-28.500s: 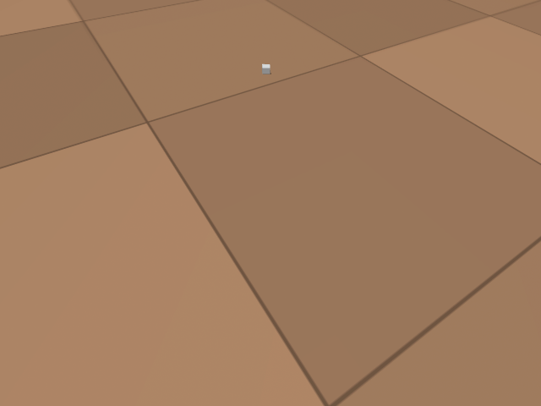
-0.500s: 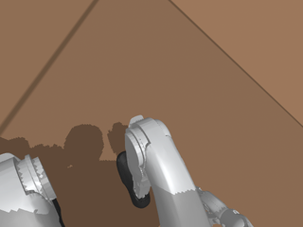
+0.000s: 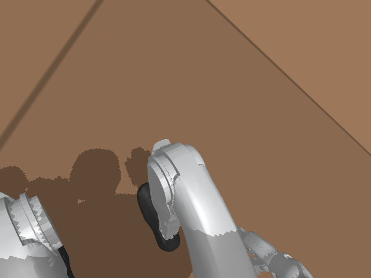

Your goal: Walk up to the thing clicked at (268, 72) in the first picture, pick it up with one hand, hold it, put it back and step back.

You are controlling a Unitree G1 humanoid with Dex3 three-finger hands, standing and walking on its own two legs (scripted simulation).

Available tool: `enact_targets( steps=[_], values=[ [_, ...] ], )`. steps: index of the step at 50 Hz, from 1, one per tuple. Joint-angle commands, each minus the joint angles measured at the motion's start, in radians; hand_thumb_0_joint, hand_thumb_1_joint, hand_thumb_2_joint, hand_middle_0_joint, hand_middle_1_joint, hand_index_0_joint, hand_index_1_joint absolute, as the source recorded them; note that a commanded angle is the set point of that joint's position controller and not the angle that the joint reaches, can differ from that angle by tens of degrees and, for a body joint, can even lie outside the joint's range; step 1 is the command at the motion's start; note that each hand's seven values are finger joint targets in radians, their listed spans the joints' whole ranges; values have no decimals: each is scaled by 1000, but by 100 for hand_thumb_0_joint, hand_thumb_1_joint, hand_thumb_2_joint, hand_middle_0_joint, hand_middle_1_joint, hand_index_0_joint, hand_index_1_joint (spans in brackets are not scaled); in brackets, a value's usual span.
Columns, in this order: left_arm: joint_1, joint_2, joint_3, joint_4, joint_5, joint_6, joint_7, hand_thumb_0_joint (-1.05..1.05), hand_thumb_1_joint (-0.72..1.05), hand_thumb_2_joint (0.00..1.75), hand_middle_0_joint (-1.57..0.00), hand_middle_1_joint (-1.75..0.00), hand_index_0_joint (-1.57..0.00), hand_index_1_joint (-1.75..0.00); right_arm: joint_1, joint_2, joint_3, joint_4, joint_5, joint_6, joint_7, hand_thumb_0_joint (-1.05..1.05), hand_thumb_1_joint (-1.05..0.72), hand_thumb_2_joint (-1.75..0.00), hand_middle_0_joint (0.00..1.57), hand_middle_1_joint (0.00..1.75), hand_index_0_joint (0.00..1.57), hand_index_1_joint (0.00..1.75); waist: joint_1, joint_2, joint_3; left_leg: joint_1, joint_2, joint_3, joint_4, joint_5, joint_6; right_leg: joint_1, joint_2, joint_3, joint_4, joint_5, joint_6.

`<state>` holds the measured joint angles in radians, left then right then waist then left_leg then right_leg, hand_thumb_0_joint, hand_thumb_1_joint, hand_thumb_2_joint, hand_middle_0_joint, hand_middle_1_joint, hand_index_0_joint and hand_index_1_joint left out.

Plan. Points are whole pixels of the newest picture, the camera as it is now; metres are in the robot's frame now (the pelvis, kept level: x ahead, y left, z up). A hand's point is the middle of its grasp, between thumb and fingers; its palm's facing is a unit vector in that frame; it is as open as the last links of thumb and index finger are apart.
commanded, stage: open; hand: left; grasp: from above
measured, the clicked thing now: out of the picture +0.44 +0.37 -0.28
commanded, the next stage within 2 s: withdraw in 0.78 s
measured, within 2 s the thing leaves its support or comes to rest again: neither
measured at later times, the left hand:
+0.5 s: hand out of the picture +0.42 +0.37 -0.24, palm faces -0.39 -0.22 -0.89, open 11.4 cm
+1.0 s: hand out of the picture +0.43 +0.37 -0.24, palm faces -0.38 -0.22 -0.90, open 12.9 cm
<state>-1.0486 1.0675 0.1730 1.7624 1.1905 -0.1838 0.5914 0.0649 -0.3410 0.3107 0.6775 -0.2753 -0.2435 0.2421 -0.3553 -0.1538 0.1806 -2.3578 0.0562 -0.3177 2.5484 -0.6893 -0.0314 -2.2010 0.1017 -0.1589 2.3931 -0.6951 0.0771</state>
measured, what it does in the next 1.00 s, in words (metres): stands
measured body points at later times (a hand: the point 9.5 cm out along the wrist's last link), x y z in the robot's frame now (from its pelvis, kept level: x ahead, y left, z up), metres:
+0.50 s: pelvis +0.00 +0.00 +0.00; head +0.27 +0.15 +0.33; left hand +0.44 +0.38 -0.19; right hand +0.08 -0.25 -0.05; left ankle +0.07 +0.14 -0.27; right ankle +0.11 -0.12 -0.27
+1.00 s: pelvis +0.00 +0.00 +0.00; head +0.27 +0.14 +0.33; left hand +0.44 +0.38 -0.19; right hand +0.07 -0.25 -0.05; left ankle +0.07 +0.14 -0.27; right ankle +0.11 -0.12 -0.27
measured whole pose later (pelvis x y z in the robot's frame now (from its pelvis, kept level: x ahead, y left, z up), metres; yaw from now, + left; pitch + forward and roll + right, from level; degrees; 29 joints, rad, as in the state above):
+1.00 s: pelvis +0.00 +0.00 +0.00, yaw +0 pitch +26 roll -15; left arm -1.03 1.07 0.17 1.69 1.19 -0.19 0.58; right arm 0.08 -0.34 0.32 0.66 -0.27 -0.24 0.25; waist -0.35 -0.16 0.19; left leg -2.35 0.05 -0.33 2.54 -0.69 -0.03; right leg -2.18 0.10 -0.17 2.37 -0.69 0.07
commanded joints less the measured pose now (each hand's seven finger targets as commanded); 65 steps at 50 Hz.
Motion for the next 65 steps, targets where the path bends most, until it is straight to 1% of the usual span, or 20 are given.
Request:
enact_targets(
  steps=[1,5,6,7,8,11,13,16,18,25,35,41,45,50,55,59,61,62,63,65],
  values=[
    [-210,252,3,-122,-4,-9,38,0,25,44,-80,-35,-78,-37,182,-329,-92,12,9,-1,-14,0,-90,-90,20,30,20,30,-38,527,-633,520,30,134,-244,204,32,317,24,-140,-204,273,-85],
    [-212,265,5,-119,-2,-14,47,0,11,48,-71,-39,-68,-42,172,-329,-87,17,4,2,-17,0,-90,-90,20,30,20,30,-38,535,-629,510,32,142,-236,196,34,335,27,-134,-217,278,-82],
    [-262,228,-29,-178,-8,-18,41,0,9,48,-68,-40,-65,-43,166,-322,-85,8,8,-6,-13,0,-90,-90,20,30,20,30,-41,553,-628,522,29,142,-233,210,29,314,22,-136,-204,284,-84],
    [-194,268,7,-112,2,-11,49,0,7,50,-66,-43,-63,-46,175,-334,-88,26,-2,-1,-16,0,-90,-90,20,30,20,30,-37,552,-646,537,34,144,-238,211,31,350,30,-133,-221,294,-83],
    [-247,241,-20,-175,-3,-16,48,0,5,51,-65,-43,-62,-46,163,-326,-84,13,5,-8,-14,0,-90,-90,20,30,20,30,-35,558,-636,529,32,143,-233,216,28,324,27,-136,-208,292,-84],
    [-211,242,-15,-147,-3,-7,54,0,-1,55,-58,-50,-56,-52,166,-327,-81,13,0,-8,-14,0,-90,-90,20,30,20,30,-27,549,-648,522,32,147,-234,212,32,354,31,-133,-226,298,-81],
    [-167,270,21,-127,-1,6,60,0,-5,58,-55,-51,-53,-54,180,-335,-89,27,0,-4,-14,0,-89,-90,20,30,20,30,-16,549,-658,525,34,144,-239,224,29,357,32,-135,-217,302,-83],
    [-225,224,-26,-162,-11,14,49,0,-10,62,-51,-55,-48,-58,150,-328,-89,16,6,-15,-8,0,-89,-90,20,30,20,30,-30,573,-632,546,35,132,-248,218,21,299,25,-146,-198,286,-88],
    [-185,241,-7,-113,-18,23,49,0,-14,65,-48,-57,-45,-61,160,-341,-95,16,14,-14,-11,0,-89,-90,20,30,20,30,-31,541,-622,529,35,132,-254,194,25,313,26,-143,-213,273,-87],
    [-223,227,-24,-155,-29,22,37,0,-23,73,-40,-65,-36,-68,161,-338,-93,0,21,-17,-8,0,-89,-90,20,30,20,30,-37,530,-635,523,33,130,-254,203,28,320,23,-139,-214,283,-85],
    [-230,237,-15,-179,-21,4,22,0,-30,80,-32,-72,-28,-76,177,-341,-92,1,16,-6,-9,0,-89,-90,20,30,20,30,-41,569,-653,557,35,129,-259,234,22,330,24,-142,-215,297,-87],
    [-218,245,-19,-140,-4,0,17,0,-32,82,-28,-77,-25,-79,177,-339,-85,3,15,0,-9,0,-89,-90,20,30,20,30,-51,557,-598,537,34,124,-263,190,22,295,20,-146,-210,262,-89],
    [-182,251,-9,-133,-6,-5,29,0,-30,79,-25,-80,-27,-79,171,-342,-85,1,13,-1,-11,0,-90,-90,20,30,20,30,-35,549,-610,537,34,130,-263,201,23,317,26,-143,-217,272,-86],
    [-203,291,29,-302,-5,0,28,0,-33,81,-24,-80,-25,-79,165,-328,-101,1,15,-4,-7,0,-90,-90,20,30,20,30,10,645,-725,602,33,146,-263,257,18,348,24,-134,-210,317,-90],
    [-95,277,61,-575,-12,16,-50,0,-36,84,-22,-82,-22,-82,141,-301,-168,-15,47,26,1,0,-90,-90,20,30,20,30,111,771,-920,698,22,171,-300,324,6,360,12,-109,-207,340,-104],
    [-26,189,37,-685,-24,56,-163,0,-38,87,-20,-84,-20,-84,158,-268,-235,-13,93,84,9,0,-90,-90,20,30,20,30,160,747,-928,652,8,199,-331,295,15,296,7,-71,-232,302,-109],
    [-26,127,4,-648,-25,79,-225,0,-37,86,-21,-83,-20,-84,173,-263,-257,-23,114,112,9,0,-90,-90,20,30,20,30,135,631,-853,572,5,205,-344,231,32,279,6,-57,-265,269,-106],
    [-62,28,-70,-646,-38,85,-262,0,-36,86,-21,-83,-21,-83,195,-237,-257,-12,126,128,5,0,-90,-90,20,30,20,30,110,553,-804,525,3,205,-351,188,44,275,8,-52,-294,248,-103],
    [-90,-8,-97,-645,-53,86,-291,0,-35,86,-21,-84,-21,-84,214,-232,-266,-18,133,141,-2,0,-90,-90,20,30,20,30,82,488,-770,491,1,205,-356,153,55,297,11,-43,-327,223,-99],
    [-70,-40,-122,-630,-88,88,-351,0,-36,87,-18,-87,-19,-87,225,-232,-282,-27,146,158,-18,0,-89,-90,20,30,20,30,88,406,-716,466,-7,195,-400,89,60,298,1,-36,-355,152,-101]
  ],
)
